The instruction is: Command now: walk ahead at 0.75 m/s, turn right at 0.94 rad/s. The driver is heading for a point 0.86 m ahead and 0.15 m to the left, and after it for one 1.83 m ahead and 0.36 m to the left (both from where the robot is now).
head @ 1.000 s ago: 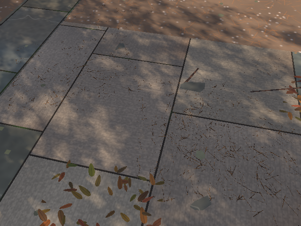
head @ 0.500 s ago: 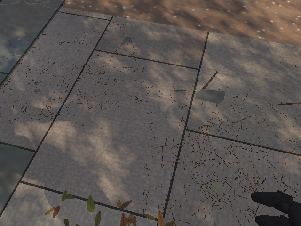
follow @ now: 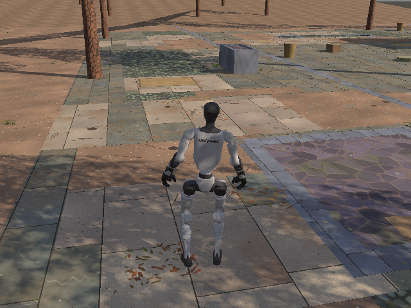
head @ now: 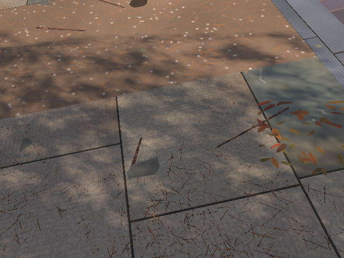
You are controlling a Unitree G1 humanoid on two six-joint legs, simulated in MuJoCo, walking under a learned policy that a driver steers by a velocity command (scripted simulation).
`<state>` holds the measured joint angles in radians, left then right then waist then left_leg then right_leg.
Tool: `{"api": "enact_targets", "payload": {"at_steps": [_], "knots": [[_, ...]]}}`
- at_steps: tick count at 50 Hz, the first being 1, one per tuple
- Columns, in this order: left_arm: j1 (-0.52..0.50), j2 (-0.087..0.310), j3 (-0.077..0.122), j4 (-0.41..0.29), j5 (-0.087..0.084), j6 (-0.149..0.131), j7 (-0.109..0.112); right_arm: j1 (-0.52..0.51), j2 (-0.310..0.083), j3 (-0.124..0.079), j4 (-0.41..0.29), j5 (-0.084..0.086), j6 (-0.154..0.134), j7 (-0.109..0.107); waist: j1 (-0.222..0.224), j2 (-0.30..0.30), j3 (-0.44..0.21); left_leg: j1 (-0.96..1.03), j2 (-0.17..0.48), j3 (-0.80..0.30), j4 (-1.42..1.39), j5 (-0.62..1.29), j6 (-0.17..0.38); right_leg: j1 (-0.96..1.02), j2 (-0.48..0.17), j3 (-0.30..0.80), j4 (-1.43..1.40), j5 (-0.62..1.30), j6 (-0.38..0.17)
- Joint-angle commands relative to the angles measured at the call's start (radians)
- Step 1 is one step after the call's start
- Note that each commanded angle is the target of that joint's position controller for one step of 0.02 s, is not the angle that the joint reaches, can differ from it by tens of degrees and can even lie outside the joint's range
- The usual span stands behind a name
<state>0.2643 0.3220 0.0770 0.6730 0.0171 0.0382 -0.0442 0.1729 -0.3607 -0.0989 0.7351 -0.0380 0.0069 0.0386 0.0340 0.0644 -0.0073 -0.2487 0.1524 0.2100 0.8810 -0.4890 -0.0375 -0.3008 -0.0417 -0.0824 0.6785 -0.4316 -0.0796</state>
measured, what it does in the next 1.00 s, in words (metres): walks ahead, turning left: left foot, then right foot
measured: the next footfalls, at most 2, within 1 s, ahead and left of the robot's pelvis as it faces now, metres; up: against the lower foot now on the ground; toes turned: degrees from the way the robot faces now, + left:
left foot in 0.34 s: +0.48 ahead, +0.03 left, +0.00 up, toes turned -4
right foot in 0.80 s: +0.92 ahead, -0.13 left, +0.00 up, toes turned +18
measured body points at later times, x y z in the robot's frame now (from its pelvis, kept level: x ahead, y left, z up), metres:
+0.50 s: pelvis +0.40 -0.01 +0.00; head +0.42 -0.01 +0.45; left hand +0.57 +0.23 -0.09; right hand +0.39 -0.31 -0.12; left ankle +0.44 +0.03 -0.72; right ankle +0.30 -0.14 -0.62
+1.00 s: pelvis +0.82 -0.03 +0.02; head +0.87 +0.00 +0.46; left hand +0.81 +0.29 -0.09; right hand +1.09 -0.25 -0.07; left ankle +0.77 +0.07 -0.64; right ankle +0.88 -0.14 -0.72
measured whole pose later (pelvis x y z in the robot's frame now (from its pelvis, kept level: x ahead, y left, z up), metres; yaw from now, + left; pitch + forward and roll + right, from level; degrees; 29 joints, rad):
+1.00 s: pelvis +0.82 -0.03 +0.02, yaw +28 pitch +1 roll -2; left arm 0.16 0.31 0.06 0.71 0.01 -0.08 0.03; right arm 0.19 -0.39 -0.11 0.66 0.04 0.02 -0.01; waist 0.01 0.04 0.12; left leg -0.60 0.05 0.01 1.18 -0.38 -0.04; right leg -0.23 -0.04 -0.17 0.43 -0.22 0.01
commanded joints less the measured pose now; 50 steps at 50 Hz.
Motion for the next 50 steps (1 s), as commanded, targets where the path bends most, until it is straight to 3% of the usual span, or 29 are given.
{"api": "enact_targets", "payload": {"at_steps": [1,3,5,9,12,14,16,17,18,19,20,21,22,24,26,28,31,34,36,38,39,40,41,42,43,44,45,48,50], "knots": [[0.220,0.241,0.060,-0.004,0.005,-0.034,0.027,-0.276,-0.019,0.032,-0.221,-0.035,-0.054,0.013,0.117,-0.212,0.082,-0.805,-0.083,-0.223,0.410,-0.026,-0.009,0.468,-0.292,0.743,-0.471,-0.083,-0.268],[0.182,0.185,0.038,0.008,0.010,-0.054,0.038,-0.175,-0.073,0.025,-0.163,-0.025,-0.067,0.017,0.048,-0.135,0.061,-0.659,-0.040,-0.212,0.264,0.129,-0.001,0.405,-0.210,0.552,-0.475,-0.024,-0.212],[0.149,0.138,0.014,0.015,0.002,-0.083,0.039,-0.153,-0.075,0.029,-0.140,-0.025,-0.050,0.027,0.018,-0.146,0.078,-0.568,-0.051,-0.190,0.170,0.236,-0.010,0.346,-0.152,0.455,-0.533,0.069,-0.186],[0.149,0.148,0.015,0.062,-0.010,-0.116,0.030,-0.220,-0.016,0.061,-0.149,0.003,-0.039,0.038,0.019,-0.143,0.126,-0.470,-0.083,-0.127,-0.111,0.394,0.010,0.316,-0.083,0.255,-0.578,0.364,-0.145],[0.175,0.154,0.010,0.111,-0.005,-0.132,0.028,-0.254,-0.012,0.068,-0.165,0.012,-0.037,0.034,0.025,-0.156,0.155,-0.353,-0.097,-0.078,-0.258,0.466,0.099,0.328,-0.135,0.162,-0.656,0.569,-0.108],[0.157,0.179,0.011,0.132,0.007,-0.140,0.032,-0.159,-0.034,0.056,-0.135,0.020,-0.034,0.018,-0.031,-0.157,0.091,-0.212,-0.169,-0.054,-0.260,0.443,0.156,0.384,-0.150,0.082,-0.566,1.005,-0.078],[0.099,0.217,0.024,0.129,0.038,-0.120,0.049,0.143,-0.080,0.028,-0.044,0.030,-0.031,0.004,-0.180,-0.185,-0.065,0.035,-0.257,-0.043,-0.182,0.327,0.186,0.402,-0.160,0.020,-0.228,1.374,-0.055],[0.036,0.218,0.025,0.116,0.043,-0.105,0.056,0.390,-0.102,0.010,0.036,0.029,-0.026,-0.007,-0.308,-0.146,-0.149,0.257,-0.272,-0.058,-0.208,0.278,0.198,0.300,-0.128,-0.006,0.089,1.369,-0.037],[0.042,0.149,0.005,0.097,0.032,-0.109,0.048,0.513,-0.199,-0.024,0.073,0.024,-0.022,-0.025,-0.332,0.024,-0.188,0.436,-0.169,-0.278,-0.276,-0.013,0.249,0.052,-0.009,-0.027,0.542,1.049,-0.008],[0.093,0.020,-0.027,0.065,0.025,-0.135,0.018,0.429,-0.232,-0.031,0.085,0.026,-0.012,-0.020,-0.168,0.346,-0.205,0.522,0.027,-0.916,-0.569,-0.330,0.364,-0.308,0.198,0.067,0.854,0.089,0.032],[0.089,0.051,-0.042,0.035,0.026,-0.154,0.019,0.232,-0.192,-0.024,0.025,0.025,-0.019,-0.004,-0.098,0.235,-0.146,0.466,0.085,-1.159,-0.702,-0.354,0.406,-0.425,0.146,0.205,0.900,0.102,0.012],[0.016,0.101,-0.040,0.036,0.031,-0.166,0.019,0.195,-0.140,-0.019,0.013,0.025,-0.028,-0.004,-0.099,0.040,-0.090,0.366,0.088,-1.060,-0.697,-0.306,0.395,-0.414,0.077,0.220,0.855,0.163,0.007],[-0.036,0.107,-0.044,0.026,0.037,-0.171,0.022,0.219,-0.102,-0.011,0.038,0.025,-0.036,-0.006,-0.082,-0.081,-0.025,0.228,0.056,-0.955,-0.697,-0.181,0.366,-0.364,0.031,0.209,0.734,0.185,0.008],[-0.085,0.076,-0.060,-0.008,0.064,-0.144,0.026,0.217,-0.066,0.009,0.077,0.022,-0.053,-0.018,-0.024,-0.086,0.043,0.045,-0.032,-0.778,-0.693,-0.011,0.334,-0.279,-0.013,0.200,0.578,0.148,0.042],[-0.115,0.052,-0.076,-0.024,0.069,-0.112,0.024,0.237,-0.069,0.012,0.086,0.027,-0.071,-0.022,-0.012,-0.059,0.086,-0.045,-0.072,-0.701,-0.717,0.057,0.356,-0.282,-0.038,0.176,0.473,0.121,0.081],[-0.233,0.043,-0.090,-0.075,0.058,-0.109,0.018,0.261,-0.084,0.005,0.079,0.032,-0.082,-0.025,-0.038,-0.075,0.135,-0.100,-0.078,-0.671,-0.773,0.115,0.365,-0.316,-0.057,0.139,0.313,0.209,0.121],[-0.388,0.014,-0.107,-0.131,0.034,-0.116,0.004,0.279,-0.090,-0.008,0.074,0.040,-0.085,-0.021,-0.105,-0.055,0.150,-0.116,-0.128,-0.615,-0.792,0.261,0.304,-0.241,-0.026,0.096,0.037,0.453,0.147],[-0.439,0.020,-0.103,-0.159,0.019,-0.121,0.006,0.327,-0.104,-0.018,0.089,0.051,-0.086,-0.019,-0.151,-0.035,0.100,0.009,-0.111,-0.623,-0.733,0.506,0.269,-0.185,0.011,0.087,-0.078,0.567,0.134],[-0.430,0.033,-0.097,-0.168,0.019,-0.125,0.012,0.323,-0.110,-0.022,0.092,0.049,-0.083,-0.029,-0.141,-0.022,0.072,0.094,-0.102,-0.625,-0.656,0.661,0.241,-0.127,0.032,0.096,-0.163,0.525,0.121],[-0.281,0.090,-0.070,-0.126,0.028,-0.134,0.038,0.316,-0.148,-0.032,0.097,0.042,-0.076,-0.037,-0.079,-0.027,-0.027,0.155,-0.138,-0.598,-0.406,1.044,0.174,0.073,0.102,0.080,-0.208,0.399,0.095],[-0.125,0.119,-0.054,-0.094,0.028,-0.146,0.054,0.275,-0.171,-0.038,0.089,0.049,-0.080,-0.034,0.012,-0.016,-0.106,0.105,-0.182,-0.586,-0.195,1.053,0.137,0.260,0.064,0.109,-0.247,0.454,0.077],[0.073,0.184,-0.029,-0.061,0.046,-0.156,0.074,0.240,-0.107,-0.025,0.062,0.058,-0.090,-0.033,0.091,-0.032,-0.227,-0.035,-0.220,-0.553,0.057,0.810,0.118,0.510,-0.094,0.219,-0.202,0.401,0.046],[0.168,0.255,-0.007,-0.046,0.086,-0.152,0.076,0.357,0.076,0.016,0.023,0.103,-0.086,-0.056,0.036,-0.331,-0.422,-0.351,-0.330,-0.383,0.427,-0.150,0.084,0.865,-0.530,0.609,-0.128,0.831,-0.062],[0.146,0.244,0.011,-0.044,0.042,-0.129,0.063,0.350,-0.053,0.009,0.005,0.070,-0.059,-0.072,0.040,-0.303,-0.552,-0.412,-0.255,-0.332,0.579,-0.107,0.089,0.839,-0.523,0.760,-0.135,0.832,-0.127],[0.041,0.104,-0.015,-0.094,-0.018,-0.133,0.074,0.259,-0.037,0.017,-0.036,0.086,-0.049,-0.068,0.049,-0.343,-0.393,-0.504,-0.167,-0.376,0.563,-0.039,0.041,0.775,-0.404,0.588,-0.204,0.758,-0.112],[-0.029,0.057,-0.026,-0.079,-0.015,-0.130,0.075,0.176,-0.076,0.004,-0.054,0.094,-0.035,-0.066,0.041,-0.262,-0.246,-0.517,-0.129,-0.329,0.534,0.036,0.018,0.613,-0.352,0.419,-0.221,0.804,-0.085],[-0.069,0.040,-0.026,-0.072,-0.008,-0.128,0.075,0.143,-0.089,-0.007,-0.064,0.084,-0.020,-0.062,0.014,-0.187,-0.166,-0.492,-0.101,-0.309,0.524,0.067,-0.001,0.490,-0.299,0.326,-0.241,0.831,-0.070],[-0.161,0.035,-0.012,-0.035,-0.012,-0.131,0.069,0.120,0.014,0.010,-0.132,0.087,0.017,-0.043,-0.062,-0.197,-0.007,-0.415,-0.044,-0.262,0.332,0.104,-0.007,0.221,-0.249,0.149,-0.372,0.763,-0.072],[-0.229,0.064,0.003,-0.026,-0.022,-0.133,0.071,0.070,0.032,0.021,-0.169,0.074,0.025,-0.032,-0.075,-0.177,0.037,-0.373,-0.032,-0.233,0.151,0.173,-0.017,0.129,-0.258,0.058,-0.414,0.811,-0.085]]}}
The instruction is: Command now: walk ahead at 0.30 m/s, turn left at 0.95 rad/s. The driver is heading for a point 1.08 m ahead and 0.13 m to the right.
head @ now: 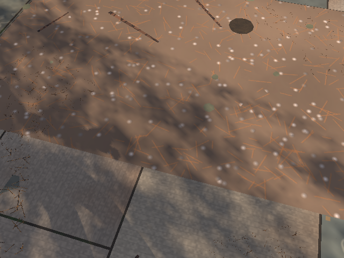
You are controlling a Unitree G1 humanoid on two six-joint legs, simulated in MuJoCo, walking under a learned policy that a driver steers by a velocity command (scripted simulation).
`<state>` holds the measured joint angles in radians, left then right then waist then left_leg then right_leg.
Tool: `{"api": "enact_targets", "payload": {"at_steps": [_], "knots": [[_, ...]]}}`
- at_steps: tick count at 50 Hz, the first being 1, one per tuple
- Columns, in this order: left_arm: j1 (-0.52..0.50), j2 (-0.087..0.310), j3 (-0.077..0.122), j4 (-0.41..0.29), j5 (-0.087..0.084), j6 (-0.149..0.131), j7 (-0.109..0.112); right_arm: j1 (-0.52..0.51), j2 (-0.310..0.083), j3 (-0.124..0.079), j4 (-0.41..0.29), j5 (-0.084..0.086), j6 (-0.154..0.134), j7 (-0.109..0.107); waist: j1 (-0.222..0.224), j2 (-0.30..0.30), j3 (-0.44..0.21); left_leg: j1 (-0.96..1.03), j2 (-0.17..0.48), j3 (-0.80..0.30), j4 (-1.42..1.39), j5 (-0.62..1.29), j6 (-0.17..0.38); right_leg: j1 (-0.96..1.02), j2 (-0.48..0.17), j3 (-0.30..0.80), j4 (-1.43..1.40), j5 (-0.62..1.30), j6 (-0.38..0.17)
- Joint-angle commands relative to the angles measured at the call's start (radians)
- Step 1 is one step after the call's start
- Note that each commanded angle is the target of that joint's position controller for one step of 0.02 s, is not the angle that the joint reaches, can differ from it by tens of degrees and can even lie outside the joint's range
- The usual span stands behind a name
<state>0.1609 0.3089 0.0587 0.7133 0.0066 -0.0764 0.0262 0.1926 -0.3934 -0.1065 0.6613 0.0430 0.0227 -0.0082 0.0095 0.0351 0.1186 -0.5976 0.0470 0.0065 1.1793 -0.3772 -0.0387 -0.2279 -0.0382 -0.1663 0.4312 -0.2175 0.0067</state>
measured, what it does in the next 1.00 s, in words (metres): walks ahead: left foot, then right foot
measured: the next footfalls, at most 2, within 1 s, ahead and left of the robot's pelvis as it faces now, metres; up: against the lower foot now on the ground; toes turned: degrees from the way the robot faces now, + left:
left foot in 0.20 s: +0.28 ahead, +0.10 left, +0.00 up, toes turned +9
right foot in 0.56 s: +0.29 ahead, -0.15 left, +0.00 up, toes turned +5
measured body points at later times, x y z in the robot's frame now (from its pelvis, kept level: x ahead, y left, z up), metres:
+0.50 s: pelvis +0.19 -0.01 -0.01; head +0.23 -0.01 +0.44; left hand +0.30 +0.28 -0.11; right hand +0.40 -0.24 -0.10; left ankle +0.24 +0.09 -0.74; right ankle +0.25 -0.16 -0.72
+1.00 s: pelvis +0.22 -0.02 +0.00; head +0.26 -0.02 +0.45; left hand +0.45 +0.24 -0.09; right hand +0.33 -0.33 -0.09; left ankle +0.25 +0.09 -0.74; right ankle +0.22 -0.15 -0.70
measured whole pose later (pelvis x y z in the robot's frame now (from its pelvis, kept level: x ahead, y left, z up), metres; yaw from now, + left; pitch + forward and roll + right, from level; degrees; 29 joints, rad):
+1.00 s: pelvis +0.22 -0.02 +0.00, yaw -14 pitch +2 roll +1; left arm 0.16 0.35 0.11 0.64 -0.03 0.05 0.03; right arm 0.12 -0.28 -0.08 0.71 -0.03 -0.01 -0.02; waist 0.03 -0.05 0.03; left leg -0.26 -0.06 -0.05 0.45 -0.21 0.03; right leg -0.47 0.10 0.19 0.83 -0.45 0.02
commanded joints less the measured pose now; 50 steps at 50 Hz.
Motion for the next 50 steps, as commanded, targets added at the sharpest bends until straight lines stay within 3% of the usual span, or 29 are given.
{"api": "enact_targets", "payload": {"at_steps": [1,5,8,9,10,11,12,13,14,15,17,20,22,26,28,29,30,31,32,33,35,39,43,45,46,47,48,49,50], "knots": [[-0.142,0.105,0.033,-0.063,-0.017,-0.017,0.002,0.048,0.060,0.031,-0.096,-0.014,0.009,0.025,-0.051,-0.136,-0.114,0.035,0.073,-0.017,-0.243,0.169,-0.008,0.051,-0.250,0.092,-0.164,0.599,-0.166],[-0.107,0.184,0.056,-0.025,-0.054,-0.023,-0.012,-0.017,0.023,0.028,-0.110,-0.027,0.011,0.062,-0.036,-0.086,-0.147,0.184,0.021,0.014,-0.468,0.339,0.065,0.095,-0.242,0.018,-0.120,0.600,-0.148],[-0.082,0.226,0.070,-0.015,-0.075,-0.014,-0.015,-0.015,-0.047,0.001,-0.118,-0.045,0.002,0.064,-0.068,-0.077,-0.157,0.269,-0.055,0.054,-0.580,0.282,0.127,0.158,-0.231,-0.001,0.040,0.771,-0.124],[-0.071,0.218,0.066,-0.010,-0.074,-0.007,-0.014,0.057,-0.076,-0.016,-0.099,-0.048,-0.004,0.058,-0.114,-0.053,-0.198,0.398,-0.090,0.069,-0.648,0.353,0.156,0.134,-0.199,-0.024,0.176,0.759,-0.100],[-0.019,0.185,0.052,-0.001,-0.051,-0.004,-0.016,0.118,-0.129,-0.036,-0.086,-0.047,-0.006,0.038,-0.141,0.023,-0.242,0.567,-0.071,0.023,-0.693,0.628,0.195,0.029,-0.136,-0.048,0.385,0.567,-0.050],[0.085,0.077,0.016,-0.017,0.019,0.002,-0.025,0.084,-0.212,-0.036,-0.111,-0.059,-0.007,0.012,-0.046,0.313,-0.340,0.848,0.219,-0.322,-0.581,1.279,0.350,-0.285,0.000,-0.036,0.782,-0.451,0.028],[0.127,0.142,0.009,-0.006,-0.007,0.008,-0.034,0.064,-0.172,-0.011,-0.161,-0.072,-0.020,0.021,-0.074,0.233,-0.608,0.925,0.388,-0.637,-0.679,1.115,0.528,-0.350,0.057,0.195,0.985,-0.542,0.050],[0.028,0.209,0.027,-0.010,-0.040,0.019,-0.037,0.033,-0.120,0.002,-0.163,-0.059,-0.026,0.028,-0.104,0.076,-0.528,0.845,0.333,-0.526,-0.727,0.971,0.475,-0.387,0.012,0.241,0.988,-0.458,0.049],[-0.012,0.187,0.021,-0.025,-0.039,0.027,-0.032,-0.009,-0.092,0.010,-0.141,-0.035,-0.032,0.029,-0.079,0.028,-0.401,0.752,0.278,-0.426,-0.735,0.847,0.411,-0.430,-0.028,0.234,0.900,-0.399,0.046],[-0.029,0.162,0.015,-0.013,-0.024,0.036,-0.018,-0.039,-0.058,0.020,-0.130,-0.026,-0.034,0.025,-0.060,-0.031,-0.324,0.648,0.238,-0.380,-0.750,0.772,0.362,-0.419,-0.052,0.229,0.823,-0.360,0.052],[0.011,0.150,0.014,0.000,-0.019,0.058,-0.010,-0.094,-0.053,0.027,-0.120,-0.047,-0.030,0.017,-0.001,-0.004,-0.265,0.433,0.193,-0.299,-0.791,0.763,0.330,-0.267,-0.053,0.215,0.708,-0.310,0.061],[0.053,0.078,-0.008,0.020,-0.008,0.070,0.001,-0.129,-0.044,0.025,-0.100,-0.061,-0.031,0.006,0.018,0.032,-0.286,0.342,0.151,-0.207,-0.804,0.789,0.319,-0.131,-0.033,0.185,0.487,-0.240,0.077],[0.072,0.046,-0.022,0.048,-0.011,0.077,-0.005,-0.130,0.021,0.046,-0.071,-0.070,-0.030,0.001,0.012,0.043,-0.325,0.331,0.154,-0.154,-0.816,0.651,0.300,-0.032,-0.045,0.184,0.361,-0.107,0.078],[0.003,0.123,0.004,0.009,-0.014,0.093,-0.018,-0.128,-0.052,0.022,-0.033,-0.060,-0.012,-0.011,0.003,0.095,-0.216,0.271,0.165,-0.136,-0.814,0.244,0.250,-0.013,0.005,0.113,0.265,-0.030,0.031],[-0.007,0.135,0.012,-0.013,-0.001,0.095,-0.024,-0.103,-0.032,0.019,-0.014,-0.044,-0.004,-0.026,0.004,0.065,-0.156,0.270,0.146,-0.118,-0.751,0.110,0.185,-0.043,-0.012,0.146,0.174,0.018,-0.026],[-0.013,0.190,0.026,-0.030,0.005,0.094,-0.022,-0.058,-0.006,0.019,-0.007,-0.048,-0.004,-0.034,-0.025,-0.079,-0.124,0.241,0.074,-0.039,-0.617,0.034,0.118,-0.062,-0.099,0.286,0.069,0.221,-0.080],[-0.006,0.252,0.047,-0.038,-0.003,0.091,-0.015,-0.079,0.021,0.021,-0.030,-0.062,-0.003,-0.042,-0.031,-0.275,-0.089,0.137,-0.099,0.085,-0.434,-0.024,0.031,-0.069,-0.222,0.536,-0.063,0.226,-0.211],[0.067,0.267,0.055,-0.030,0.011,0.080,-0.015,-0.200,0.020,0.021,-0.070,-0.065,-0.006,-0.047,0.060,-0.345,-0.077,0.001,-0.162,0.006,-0.225,-0.213,0.015,-0.022,-0.306,0.751,-0.178,0.187,-0.319],[0.079,0.233,0.049,-0.028,0.026,0.063,-0.014,-0.196,0.011,0.011,-0.071,-0.052,-0.006,-0.045,0.048,-0.282,-0.106,-0.044,-0.133,-0.087,-0.081,-0.232,0.019,0.019,-0.297,0.744,-0.172,0.175,-0.318],[0.028,0.210,0.049,-0.041,0.011,0.055,-0.010,-0.152,0.011,0.005,-0.047,-0.043,-0.002,-0.041,0.007,-0.212,-0.121,-0.044,-0.114,-0.113,-0.040,-0.172,0.017,0.034,-0.243,0.663,-0.133,0.206,-0.269],[-0.030,0.175,0.050,-0.068,-0.025,0.062,0.002,-0.135,0.012,0.002,-0.036,-0.052,-0.007,-0.042,-0.017,-0.153,-0.167,-0.028,-0.094,-0.122,-0.107,-0.079,0.000,0.069,-0.186,0.585,-0.081,0.288,-0.212],[0.008,0.172,0.068,-0.084,-0.031,0.099,0.022,-0.174,0.070,0.021,-0.047,-0.036,-0.034,-0.025,0.005,-0.171,-0.243,0.075,-0.133,-0.111,-0.385,-0.007,-0.030,0.126,-0.116,0.580,-0.037,0.329,-0.192],[-0.005,0.189,0.086,-0.118,-0.035,0.115,0.016,-0.122,0.030,0.010,-0.030,-0.022,-0.047,-0.005,0.000,-0.228,-0.256,0.231,-0.154,-0.118,-0.606,0.026,-0.024,0.077,-0.100,0.682,-0.047,0.275,-0.191],[-0.043,0.178,0.087,-0.137,-0.050,0.120,0.013,-0.049,0.008,-0.004,-0.005,-0.019,-0.051,-0.001,-0.041,-0.226,-0.247,0.367,-0.134,-0.104,-0.812,0.155,-0.003,0.015,-0.058,0.694,-0.021,0.182,-0.152],[-0.029,0.146,0.078,-0.144,-0.050,0.122,0.014,-0.017,-0.027,-0.018,0.007,-0.024,-0.050,-0.004,-0.037,-0.186,-0.260,0.501,-0.043,-0.146,-0.878,0.224,0.030,-0.083,-0.013,0.661,0.036,0.029,-0.107],[0.044,0.079,0.062,-0.142,-0.040,0.125,0.010,-0.043,-0.095,-0.029,-0.007,-0.047,-0.039,-0.014,0.021,0.055,-0.276,0.622,0.186,-0.368,-0.891,0.280,0.138,-0.258,0.104,0.500,0.248,-0.285,-0.048],[0.059,0.133,0.079,-0.157,-0.034,0.111,0.005,-0.082,-0.097,-0.027,-0.022,-0.097,-0.039,-0.008,0.040,0.213,-0.219,0.530,0.338,-0.547,-0.919,0.406,0.274,-0.397,0.149,0.376,0.469,-0.410,0.002],[0.070,0.208,0.100,-0.143,-0.026,0.107,0.000,-0.135,-0.047,-0.015,-0.047,-0.095,-0.046,-0.012,0.051,0.148,-0.190,0.492,0.355,-0.484,-0.916,0.434,0.300,-0.407,0.067,0.348,0.632,-0.353,0.036],[0.081,0.227,0.110,-0.122,-0.028,0.112,-0.002,-0.181,0.003,-0.003,-0.057,-0.080,-0.047,-0.022,0.059,0.091,-0.168,0.465,0.280,-0.363,-0.901,0.395,0.261,-0.403,0.048,0.325,0.689,-0.281,0.052]]}}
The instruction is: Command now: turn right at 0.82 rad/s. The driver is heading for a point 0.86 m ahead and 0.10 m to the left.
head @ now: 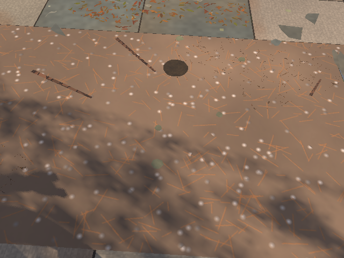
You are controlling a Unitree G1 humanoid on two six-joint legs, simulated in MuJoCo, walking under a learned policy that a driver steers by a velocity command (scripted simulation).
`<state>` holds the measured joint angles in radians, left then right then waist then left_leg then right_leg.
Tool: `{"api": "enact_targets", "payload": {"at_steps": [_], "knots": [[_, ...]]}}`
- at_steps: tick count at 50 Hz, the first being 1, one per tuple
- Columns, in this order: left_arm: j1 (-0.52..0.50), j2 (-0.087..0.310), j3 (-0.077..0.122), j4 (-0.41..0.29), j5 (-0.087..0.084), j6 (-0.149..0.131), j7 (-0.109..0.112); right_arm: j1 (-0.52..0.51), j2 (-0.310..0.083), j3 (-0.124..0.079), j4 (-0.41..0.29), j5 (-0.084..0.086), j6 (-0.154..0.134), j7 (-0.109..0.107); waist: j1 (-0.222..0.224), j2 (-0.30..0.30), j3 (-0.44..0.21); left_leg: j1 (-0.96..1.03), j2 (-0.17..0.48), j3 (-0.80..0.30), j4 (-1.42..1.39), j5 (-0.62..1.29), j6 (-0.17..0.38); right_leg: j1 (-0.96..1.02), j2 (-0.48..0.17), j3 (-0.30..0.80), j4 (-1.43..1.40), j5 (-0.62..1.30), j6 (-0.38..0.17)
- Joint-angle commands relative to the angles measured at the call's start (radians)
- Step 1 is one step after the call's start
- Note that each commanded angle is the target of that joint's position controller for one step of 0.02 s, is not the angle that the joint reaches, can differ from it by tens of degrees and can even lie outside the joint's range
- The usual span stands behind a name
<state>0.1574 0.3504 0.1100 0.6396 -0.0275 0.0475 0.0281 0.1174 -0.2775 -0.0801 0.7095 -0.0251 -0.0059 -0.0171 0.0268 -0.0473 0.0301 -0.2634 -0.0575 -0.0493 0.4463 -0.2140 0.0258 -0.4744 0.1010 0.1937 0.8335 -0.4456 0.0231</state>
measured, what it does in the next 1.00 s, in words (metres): walks ahead, turning left: right foot, then left foot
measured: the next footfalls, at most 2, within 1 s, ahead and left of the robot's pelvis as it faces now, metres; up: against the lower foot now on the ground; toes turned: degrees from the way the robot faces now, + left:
right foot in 0.32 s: +0.03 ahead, -0.17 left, +0.00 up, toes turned -8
left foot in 0.92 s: +0.33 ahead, +0.15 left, +0.00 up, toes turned +20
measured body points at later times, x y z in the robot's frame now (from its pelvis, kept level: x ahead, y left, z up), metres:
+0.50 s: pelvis +0.02 -0.05 +0.01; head +0.03 -0.07 +0.46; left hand +0.21 +0.18 -0.08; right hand +0.07 -0.36 -0.12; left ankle +0.00 +0.10 -0.67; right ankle -0.01 -0.16 -0.74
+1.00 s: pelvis +0.25 +0.08 -0.04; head +0.28 +0.11 +0.41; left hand +0.24 +0.36 -0.17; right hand +0.47 -0.17 -0.13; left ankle +0.29 +0.14 -0.74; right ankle +0.10 -0.14 -0.63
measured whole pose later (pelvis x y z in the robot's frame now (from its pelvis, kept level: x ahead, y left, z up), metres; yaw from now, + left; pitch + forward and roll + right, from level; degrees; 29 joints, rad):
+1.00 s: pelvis +0.25 +0.08 -0.04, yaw +18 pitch +2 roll -1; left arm 0.29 0.29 0.05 0.79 0.05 -0.05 -0.02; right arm 0.20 -0.33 -0.08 0.74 -0.02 0.00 0.04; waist 0.00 -0.03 0.03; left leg -0.50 -0.07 0.09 0.80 -0.34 0.13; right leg -0.20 -0.14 -0.03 1.23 -0.42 0.05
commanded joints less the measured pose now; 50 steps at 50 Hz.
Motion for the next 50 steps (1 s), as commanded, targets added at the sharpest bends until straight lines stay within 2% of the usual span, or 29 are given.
{"api": "enact_targets", "payload": {"at_steps": [1,2,6,10,14,15,16,17,18,19,21,22,23,24,26,30,31,32,34,41,42,43,44,45,46,47,48,49,50], "knots": [[0.088,0.159,0.054,-0.031,0.011,-0.004,0.000,-0.114,-0.097,-0.024,-0.108,0.003,-0.016,-0.020,0.033,0.144,-0.069,0.132,0.318,-0.234,-0.150,0.198,0.167,-0.162,-0.094,-0.046,0.339,0.002,0.051],[0.083,0.126,0.043,-0.035,0.013,0.001,-0.002,-0.101,-0.096,-0.020,-0.101,0.015,-0.014,-0.025,0.019,0.147,-0.055,0.135,0.302,-0.191,-0.140,0.260,0.171,-0.189,-0.096,-0.059,0.388,0.031,0.066],[-0.030,0.045,0.002,-0.096,0.009,-0.011,-0.007,0.024,-0.138,-0.028,-0.061,0.010,0.000,-0.028,-0.055,0.169,-0.077,0.236,0.303,-0.115,-0.122,0.464,0.222,-0.202,-0.107,-0.116,0.249,0.040,0.095],[-0.044,0.025,-0.020,-0.105,0.018,-0.013,-0.017,0.011,-0.187,-0.041,-0.052,0.026,0.010,-0.010,-0.058,0.217,-0.112,0.198,0.311,-0.056,-0.101,0.494,0.217,-0.009,-0.115,-0.174,0.008,0.019,0.079],[0.009,0.032,-0.016,-0.080,0.015,-0.008,-0.025,0.018,-0.185,-0.033,-0.028,0.054,0.011,0.000,-0.026,0.233,-0.111,0.163,0.305,-0.043,-0.026,0.445,0.174,0.192,-0.080,-0.225,-0.341,0.191,0.022],[0.034,0.038,-0.014,-0.067,0.018,-0.009,-0.025,0.039,-0.160,-0.022,-0.012,0.061,0.007,0.000,-0.011,0.210,-0.110,0.115,0.284,-0.024,0.011,0.395,0.129,0.300,-0.075,-0.221,-0.490,0.320,-0.010],[0.049,0.075,-0.009,-0.072,0.022,-0.008,-0.018,0.094,-0.118,-0.006,0.007,0.042,-0.004,0.005,-0.022,0.123,-0.150,0.022,0.241,0.019,0.079,0.253,0.046,0.461,-0.156,-0.118,-0.509,0.506,-0.039],[0.059,0.157,0.000,-0.095,0.039,-0.003,-0.002,0.116,-0.044,0.026,-0.018,-0.019,-0.017,0.018,-0.057,-0.172,-0.212,-0.172,0.152,0.101,0.285,-0.241,-0.055,0.624,-0.409,0.142,-0.422,0.962,-0.141],[0.045,0.092,-0.019,-0.086,0.063,-0.018,-0.013,0.046,-0.090,0.011,-0.029,0.002,-0.012,0.006,-0.003,-0.184,-0.213,-0.204,0.121,0.042,0.396,-0.441,-0.094,0.473,-0.486,0.194,-0.445,0.912,-0.314],[0.012,0.027,-0.040,-0.076,0.071,-0.037,-0.024,0.053,-0.135,0.000,-0.007,0.026,-0.002,0.003,-0.009,-0.103,-0.172,-0.172,0.146,0.007,0.456,-0.431,-0.107,0.412,-0.433,0.118,-0.473,0.802,-0.314],[0.106,0.110,-0.001,-0.015,0.027,-0.049,-0.020,0.068,-0.169,-0.017,0.020,0.048,0.010,0.008,0.037,-0.129,-0.124,-0.340,0.129,0.053,0.585,-0.329,-0.093,0.479,-0.373,0.108,-0.587,0.041,-0.249],[0.108,0.122,0.002,0.001,0.016,-0.058,-0.014,0.048,-0.178,-0.023,0.009,0.056,0.013,0.009,0.040,-0.151,-0.055,-0.414,0.139,0.022,0.620,-0.254,-0.078,0.446,-0.384,0.145,-0.648,-0.185,-0.232],[0.106,0.110,-0.003,0.006,0.023,-0.072,-0.008,0.034,-0.164,-0.023,0.004,0.068,0.008,0.010,0.036,-0.156,-0.005,-0.463,0.138,0.001,0.641,-0.186,-0.064,0.422,-0.386,0.154,-0.695,-0.271,-0.216],[0.104,0.084,-0.009,0.009,0.031,-0.091,-0.004,0.032,-0.150,-0.023,0.004,0.075,-0.001,0.012,0.031,-0.143,0.019,-0.508,0.141,-0.022,0.646,-0.124,-0.051,0.437,-0.394,0.144,-0.721,-0.263,-0.203],[0.111,0.046,-0.013,0.018,0.036,-0.125,0.000,0.043,-0.128,-0.025,0.011,0.068,-0.022,0.011,0.022,-0.105,0.011,-0.576,0.150,-0.051,0.652,-0.028,-0.036,0.504,-0.403,0.077,-0.737,-0.165,-0.182],[0.116,0.043,-0.003,0.037,0.035,-0.153,0.000,0.052,-0.095,-0.022,0.000,0.061,-0.028,0.020,0.004,-0.075,0.010,-0.633,0.181,-0.048,0.654,0.062,-0.054,0.518,-0.426,-0.061,-0.759,-0.053,-0.172],[0.170,0.061,-0.008,0.065,0.080,-0.135,-0.015,0.022,-0.097,-0.021,0.001,-0.054,0.009,0.072,0.009,0.021,0.028,-0.583,0.143,0.018,0.674,0.044,-0.060,0.438,-0.416,-0.124,-0.779,-0.064,-0.164],[0.166,0.070,-0.002,0.067,0.084,-0.132,-0.020,0.014,-0.081,-0.020,-0.014,-0.044,0.025,0.098,0.000,-0.030,0.053,-0.592,0.154,0.023,0.667,0.066,-0.060,0.412,-0.414,-0.165,-0.784,-0.064,-0.156],[0.158,0.074,-0.001,0.073,0.077,-0.138,-0.018,-0.002,-0.085,-0.018,-0.030,-0.015,0.036,0.122,-0.013,-0.070,0.078,-0.602,0.177,0.016,0.643,0.114,-0.050,0.395,-0.428,-0.218,-0.797,-0.073,-0.140],[0.197,0.104,0.011,0.131,0.086,-0.135,-0.012,-0.133,-0.084,0.005,-0.097,-0.007,0.037,0.131,0.005,-0.058,0.145,-0.534,0.198,0.148,0.401,0.002,0.081,0.540,-0.449,-0.417,-0.795,0.044,-0.109],[0.197,0.112,0.012,0.139,0.086,-0.128,-0.014,-0.131,-0.084,0.008,-0.100,-0.004,0.037,0.125,-0.001,-0.056,0.139,-0.483,0.176,0.183,0.366,-0.052,0.109,0.555,-0.440,-0.454,-0.753,0.176,-0.105],[0.195,0.130,0.013,0.144,0.083,-0.121,-0.016,-0.096,-0.095,0.005,-0.094,0.001,0.037,0.114,-0.023,-0.057,0.102,-0.386,0.123,0.232,0.349,-0.121,0.138,0.568,-0.431,-0.490,-0.658,0.486,-0.101],[0.196,0.157,0.017,0.149,0.078,-0.111,-0.020,0.015,-0.115,-0.006,-0.067,0.009,0.032,0.096,-0.078,-0.053,0.024,-0.232,0.043,0.278,0.359,-0.194,0.164,0.567,-0.426,-0.518,-0.461,0.858,-0.104],[0.165,0.182,0.019,0.140,0.062,-0.097,-0.028,0.220,-0.139,-0.024,-0.011,0.019,0.018,0.079,-0.187,-0.021,-0.091,0.027,-0.040,0.296,0.312,-0.172,0.187,0.490,-0.411,-0.537,-0.158,1.120,-0.102],[0.156,0.158,0.004,0.121,0.063,-0.098,-0.035,0.456,-0.212,-0.058,0.070,0.007,0.009,0.062,-0.285,0.079,-0.219,0.382,-0.052,0.172,0.234,-0.213,0.203,0.249,-0.373,-0.524,0.220,0.946,-0.064],[0.166,-0.046,-0.048,0.029,0.076,-0.113,-0.054,0.365,-0.372,-0.083,0.061,0.004,0.013,0.050,-0.142,0.443,-0.189,0.539,0.230,-0.448,-0.056,-0.638,0.294,-0.229,-0.166,-0.432,0.541,-0.062,0.013],[0.013,0.018,-0.047,-0.031,0.086,-0.134,-0.056,0.344,-0.369,-0.084,0.014,0.024,0.011,0.050,-0.179,0.290,-0.233,0.531,0.293,-0.807,-0.242,-0.655,0.323,-0.356,-0.103,-0.174,0.662,-0.035,0.022],[-0.064,0.059,-0.043,-0.056,0.076,-0.146,-0.056,0.338,-0.341,-0.077,0.033,0.007,0.010,0.045,-0.174,0.185,-0.138,0.513,0.313,-0.718,-0.229,-0.512,0.299,-0.443,-0.156,-0.145,0.670,0.048,-0.002],[-0.016,0.048,-0.053,-0.029,0.074,-0.158,-0.050,0.345,-0.302,-0.069,0.042,0.005,0.001,0.035,-0.132,0.106,-0.086,0.400,0.303,-0.630,-0.206,-0.378,0.290,-0.396,-0.204,-0.144,0.589,0.119,-0.016]]}}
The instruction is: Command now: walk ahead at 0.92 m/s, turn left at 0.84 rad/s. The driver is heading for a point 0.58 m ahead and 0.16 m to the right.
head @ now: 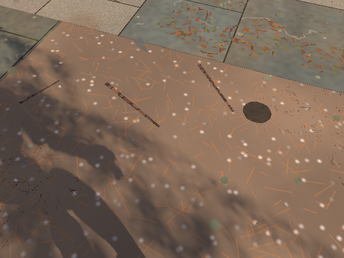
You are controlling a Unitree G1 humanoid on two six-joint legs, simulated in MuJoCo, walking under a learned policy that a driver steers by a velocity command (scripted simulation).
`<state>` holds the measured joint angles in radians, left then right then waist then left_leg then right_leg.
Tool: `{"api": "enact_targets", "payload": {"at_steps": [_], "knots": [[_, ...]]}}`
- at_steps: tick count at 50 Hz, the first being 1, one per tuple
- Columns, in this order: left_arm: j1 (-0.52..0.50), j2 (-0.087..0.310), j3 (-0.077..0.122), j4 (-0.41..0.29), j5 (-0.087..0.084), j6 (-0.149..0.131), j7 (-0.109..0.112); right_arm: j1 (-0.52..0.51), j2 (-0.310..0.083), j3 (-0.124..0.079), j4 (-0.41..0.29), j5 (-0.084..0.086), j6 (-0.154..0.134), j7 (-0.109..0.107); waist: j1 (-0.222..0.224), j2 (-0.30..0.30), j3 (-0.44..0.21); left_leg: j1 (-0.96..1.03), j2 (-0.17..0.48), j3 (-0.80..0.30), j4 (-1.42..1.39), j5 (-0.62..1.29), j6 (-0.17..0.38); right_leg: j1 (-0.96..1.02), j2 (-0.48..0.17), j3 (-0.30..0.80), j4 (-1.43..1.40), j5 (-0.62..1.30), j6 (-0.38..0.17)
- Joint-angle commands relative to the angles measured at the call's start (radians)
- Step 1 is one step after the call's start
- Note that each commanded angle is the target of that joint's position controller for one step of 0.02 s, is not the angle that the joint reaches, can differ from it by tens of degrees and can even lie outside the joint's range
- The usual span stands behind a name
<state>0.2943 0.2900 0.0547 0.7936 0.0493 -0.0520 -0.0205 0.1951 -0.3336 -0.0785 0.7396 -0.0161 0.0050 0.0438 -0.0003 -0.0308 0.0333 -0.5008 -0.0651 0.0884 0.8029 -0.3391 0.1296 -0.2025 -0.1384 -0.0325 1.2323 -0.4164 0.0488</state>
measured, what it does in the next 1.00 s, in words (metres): walks ahead, turning right: right foot, then left foot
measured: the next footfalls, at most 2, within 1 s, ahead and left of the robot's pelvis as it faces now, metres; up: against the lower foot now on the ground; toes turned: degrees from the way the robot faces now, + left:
right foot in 0.40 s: +0.57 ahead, +0.02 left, +0.00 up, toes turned -4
left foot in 0.78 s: +0.96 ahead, +0.13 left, +0.00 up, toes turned -19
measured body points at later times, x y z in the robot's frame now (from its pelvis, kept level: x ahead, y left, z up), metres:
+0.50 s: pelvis +0.46 +0.04 +0.01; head +0.48 +0.06 +0.46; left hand +0.48 +0.33 -0.13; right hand +0.59 -0.22 -0.09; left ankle +0.31 +0.16 -0.55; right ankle +0.52 +0.02 -0.70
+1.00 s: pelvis +0.80 +0.09 +0.03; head +0.84 +0.08 +0.48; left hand +0.98 +0.33 -0.09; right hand +0.86 -0.18 -0.09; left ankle +0.92 +0.14 -0.70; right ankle +0.75 -0.06 -0.65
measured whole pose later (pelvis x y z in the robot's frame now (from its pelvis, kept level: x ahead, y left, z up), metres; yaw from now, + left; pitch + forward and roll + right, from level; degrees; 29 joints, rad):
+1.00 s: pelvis +0.80 +0.09 +0.03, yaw -16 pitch +1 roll +0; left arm 0.21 0.28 0.05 0.81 0.00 0.00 0.04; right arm 0.18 -0.22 0.00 0.79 -0.03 -0.07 0.03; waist -0.01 -0.02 0.07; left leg -0.37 -0.09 -0.02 0.40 -0.05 0.07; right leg -0.48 -0.02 0.11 0.99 -0.42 0.07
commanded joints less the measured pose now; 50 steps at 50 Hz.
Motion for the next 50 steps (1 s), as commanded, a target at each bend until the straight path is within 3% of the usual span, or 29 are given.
{"api": "enact_targets", "payload": {"at_steps": [1,4,8,13,16,18,19,20,21,22,23,24,25,28,30,31,32,33,35,37,38,39,40,41,43,44,45,48,50], "knots": [[-0.116,0.105,-0.002,-0.157,0.004,-0.056,0.002,0.209,-0.198,-0.056,0.002,-0.007,-0.022,-0.033,-0.054,0.032,-0.055,0.507,0.267,-0.643,-0.549,-0.175,0.155,-0.582,-0.006,0.080,0.112,0.132,-0.046],[-0.033,0.087,-0.014,-0.105,0.012,-0.001,-0.014,0.133,-0.082,-0.008,-0.011,0.002,-0.063,-0.035,0.022,0.046,-0.013,0.318,0.186,-0.456,-0.618,-0.071,0.126,-0.452,-0.041,0.066,-0.014,0.201,-0.036],[-0.214,0.062,-0.027,-0.139,-0.020,0.021,-0.028,0.253,-0.085,-0.001,0.040,0.012,-0.104,-0.019,-0.042,0.030,0.111,0.374,0.136,-0.240,-0.709,0.415,0.025,-0.574,-0.016,-0.034,-0.228,0.378,-0.058],[-0.299,0.023,-0.048,-0.142,-0.052,-0.002,-0.047,0.280,-0.066,0.028,0.088,0.000,-0.131,-0.037,-0.050,0.060,0.098,0.473,0.131,-0.009,-0.771,0.946,-0.084,-0.426,0.128,-0.119,-0.542,0.579,-0.139],[-0.149,0.090,-0.030,-0.069,-0.052,0.004,-0.041,0.217,-0.124,0.017,0.081,-0.013,-0.131,-0.072,0.047,0.135,-0.032,0.638,0.183,0.057,-0.631,1.475,-0.145,-0.237,0.234,-0.167,-0.580,0.589,-0.166],[0.131,0.169,0.002,0.021,-0.048,0.018,-0.027,0.152,-0.157,0.002,0.066,-0.037,-0.101,-0.100,0.197,0.151,-0.148,0.648,0.215,0.067,-0.262,1.727,-0.168,0.014,0.308,-0.181,-0.550,0.470,-0.196],[0.358,0.208,0.026,0.087,-0.050,0.022,-0.020,0.054,-0.183,-0.009,0.041,-0.046,-0.086,-0.108,0.321,0.148,-0.178,0.550,0.206,0.065,0.082,1.688,-0.169,0.180,0.264,-0.107,-0.604,0.434,-0.248],[0.536,0.224,0.047,0.145,-0.058,0.026,-0.006,-0.067,-0.167,-0.011,0.025,-0.035,-0.080,-0.100,0.428,0.008,-0.153,0.334,0.052,0.091,0.651,1.000,-0.157,0.332,0.189,0.003,-0.720,0.428,-0.331],[0.426,0.187,0.034,0.171,-0.049,0.038,0.002,-0.096,0.065,0.053,-0.052,-0.048,-0.108,-0.070,0.218,-0.269,-0.056,-0.195,-0.103,-0.042,1.005,-0.150,-0.159,0.480,0.106,0.244,-0.528,0.580,-0.379],[0.238,0.214,0.038,0.095,-0.032,0.032,0.008,0.082,0.083,0.080,-0.123,0.000,-0.123,-0.054,0.062,-0.276,-0.248,-0.380,-0.063,-0.247,1.054,-0.159,-0.162,0.580,-0.078,0.768,-0.795,0.171,-0.568],[0.163,0.151,0.038,0.047,-0.030,0.033,0.013,0.055,-0.014,0.083,-0.103,-0.032,-0.144,-0.041,0.068,-0.029,-0.177,-0.369,0.007,-0.284,0.912,-0.043,-0.119,0.439,-0.114,0.901,-1.010,-0.183,-0.534],[0.120,0.110,0.029,0.047,-0.025,0.028,0.015,0.010,-0.061,0.076,-0.098,-0.044,-0.150,-0.032,0.019,0.146,-0.059,-0.307,0.053,-0.266,0.781,0.036,-0.106,0.231,-0.091,0.837,-1.061,-0.222,-0.478],[0.090,0.107,0.023,0.052,-0.026,0.015,0.017,-0.009,-0.052,0.080,-0.098,-0.056,-0.139,-0.035,-0.026,0.207,0.044,-0.250,0.086,-0.234,0.694,0.035,-0.120,0.055,-0.054,0.717,-1.061,-0.013,-0.442],[0.096,0.132,0.013,0.066,-0.035,-0.039,0.012,-0.026,-0.017,0.102,-0.115,-0.052,-0.080,-0.038,-0.078,0.190,0.133,-0.014,0.140,-0.127,0.364,0.055,-0.180,-0.288,0.054,0.401,-1.047,0.685,-0.390],[0.128,0.126,0.017,0.090,-0.047,-0.055,0.005,-0.119,0.033,0.121,-0.144,-0.031,-0.084,-0.033,-0.029,0.103,0.106,0.098,0.128,-0.061,0.062,0.222,-0.174,-0.289,0.145,0.225,-1.018,0.987,-0.310],[0.145,0.046,-0.002,0.071,-0.102,-0.068,0.022,-0.255,0.040,0.112,-0.188,0.006,-0.122,-0.048,0.058,0.084,0.074,0.101,0.085,-0.074,-0.063,0.339,-0.178,-0.260,0.182,0.222,-0.982,0.857,-0.256],[0.206,0.083,0.002,0.097,-0.108,-0.065,0.029,-0.282,0.050,0.112,-0.203,0.008,-0.133,-0.054,0.089,0.063,0.014,0.122,0.042,-0.066,-0.177,0.464,-0.174,-0.169,0.181,0.223,-0.970,0.817,-0.228],[0.252,0.119,0.011,0.118,-0.101,-0.054,0.034,-0.291,0.049,0.104,-0.212,0.007,-0.137,-0.055,0.113,0.017,-0.021,0.140,0.009,-0.064,-0.260,0.555,-0.169,-0.092,0.168,0.236,-0.957,0.783,-0.208],[0.287,0.108,0.011,0.140,-0.079,-0.024,0.046,-0.309,0.022,0.081,-0.231,0.012,-0.138,-0.053,0.123,-0.049,-0.048,0.165,-0.021,-0.080,-0.355,0.633,-0.150,0.027,0.154,0.258,-0.888,0.716,-0.170],[0.242,0.094,0.011,0.130,-0.062,-0.003,0.055,-0.214,-0.017,0.053,-0.214,0.004,-0.143,-0.048,0.042,-0.106,-0.102,0.269,-0.035,-0.095,-0.390,0.639,-0.115,0.099,0.147,0.273,-0.741,0.801,-0.132],[0.170,0.103,0.014,0.105,-0.059,0.005,0.060,-0.080,-0.038,0.038,-0.173,-0.001,-0.147,-0.046,-0.050,-0.107,-0.156,0.394,-0.004,-0.099,-0.426,0.722,-0.097,0.090,0.163,0.248,-0.588,0.825,-0.096],[0.081,0.085,0.007,0.046,-0.042,0.005,0.061,0.140,-0.076,0.027,-0.104,-0.018,-0.148,-0.046,-0.145,-0.057,-0.279,0.634,0.149,-0.215,-0.347,0.992,-0.047,-0.030,0.192,0.229,-0.305,0.605,-0.057],[0.296,-0.033,-0.023,0.072,-0.033,0.003,0.052,0.174,-0.079,0.044,-0.087,-0.050,-0.138,-0.037,-0.045,0.225,-0.453,0.907,0.448,-0.520,-0.201,1.476,0.141,-0.250,0.323,0.238,0.082,-0.282,-0.009],[0.461,0.006,-0.029,0.115,-0.067,0.003,0.030,0.201,-0.058,0.034,-0.066,-0.016,-0.130,-0.017,-0.029,0.264,-0.591,0.978,0.534,-0.756,-0.250,1.215,0.248,-0.340,0.274,0.342,0.202,-0.272,-0.016],[0.216,0.104,0.002,0.071,-0.071,0.024,0.041,-0.018,0.013,0.044,-0.098,0.012,-0.109,-0.021,-0.020,0.044,-0.307,0.646,0.405,-0.570,-0.368,0.819,0.179,-0.400,0.177,0.235,0.152,-0.120,0.012],[0.123,0.123,0.015,0.050,-0.062,0.034,0.054,-0.066,0.035,0.059,-0.094,0.013,-0.103,-0.021,-0.005,-0.010,-0.202,0.473,0.342,-0.497,-0.422,0.736,0.144,-0.379,0.154,0.194,0.091,-0.084,0.022],[0.110,0.106,0.019,0.032,-0.057,0.045,0.058,-0.085,0.023,0.059,-0.078,-0.001,-0.099,-0.019,0.029,0.032,-0.153,0.356,0.306,-0.458,-0.458,0.699,0.124,-0.326,0.129,0.173,0.024,-0.043,0.022],[0.130,0.006,0.000,0.028,-0.047,0.055,0.064,-0.085,0.022,0.054,-0.030,-0.017,-0.095,-0.013,0.064,0.108,-0.149,0.210,0.222,-0.310,-0.494,0.793,0.092,-0.164,0.110,0.121,-0.233,0.002,0.026],[0.090,-0.005,-0.006,0.019,-0.040,0.058,0.071,-0.073,-0.003,0.044,-0.005,-0.014,-0.090,-0.022,0.055,0.125,-0.188,0.210,0.225,-0.290,-0.493,0.779,0.097,-0.102,0.101,0.117,-0.367,0.044,0.027]]}}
